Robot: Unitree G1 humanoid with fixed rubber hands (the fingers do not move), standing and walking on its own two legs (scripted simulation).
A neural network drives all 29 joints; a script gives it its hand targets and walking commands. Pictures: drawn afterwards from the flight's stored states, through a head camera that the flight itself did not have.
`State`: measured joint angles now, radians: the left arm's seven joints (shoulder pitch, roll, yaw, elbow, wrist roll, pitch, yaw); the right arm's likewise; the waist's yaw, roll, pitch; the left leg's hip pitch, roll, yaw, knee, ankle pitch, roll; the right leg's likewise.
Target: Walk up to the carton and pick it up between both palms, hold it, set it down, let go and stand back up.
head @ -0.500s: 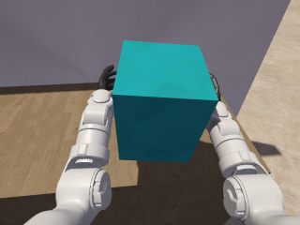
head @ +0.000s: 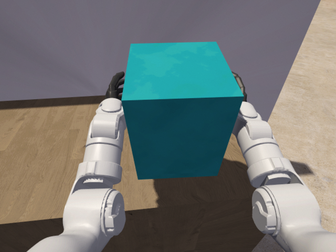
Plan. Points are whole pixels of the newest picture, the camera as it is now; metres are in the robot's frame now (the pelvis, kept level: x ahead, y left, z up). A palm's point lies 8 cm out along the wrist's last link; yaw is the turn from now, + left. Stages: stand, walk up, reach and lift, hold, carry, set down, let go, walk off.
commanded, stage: reach and lift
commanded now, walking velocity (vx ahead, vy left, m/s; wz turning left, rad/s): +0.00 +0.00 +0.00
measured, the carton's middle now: (175, 112) +0.40 -0.02 +0.18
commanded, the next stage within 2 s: hold in 0.30 s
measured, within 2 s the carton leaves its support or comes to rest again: neither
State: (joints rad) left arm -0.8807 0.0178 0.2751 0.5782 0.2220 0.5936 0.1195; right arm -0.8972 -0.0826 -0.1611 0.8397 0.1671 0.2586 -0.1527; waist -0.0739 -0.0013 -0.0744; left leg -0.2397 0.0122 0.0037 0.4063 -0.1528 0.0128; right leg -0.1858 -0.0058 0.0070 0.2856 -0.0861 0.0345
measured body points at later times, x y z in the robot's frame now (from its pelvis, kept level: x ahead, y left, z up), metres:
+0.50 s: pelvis +0.00 +0.00 +0.00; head -0.03 +0.01 +0.45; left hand +0.42 +0.13 +0.21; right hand +0.42 -0.16 +0.21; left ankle +0.04 +0.11 -0.75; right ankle +0.04 -0.14 -0.75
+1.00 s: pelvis +0.00 +0.00 +0.00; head -0.05 +0.01 +0.45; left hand +0.41 +0.13 +0.23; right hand +0.41 -0.16 +0.23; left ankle +0.04 +0.10 -0.75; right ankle +0.04 -0.14 -0.75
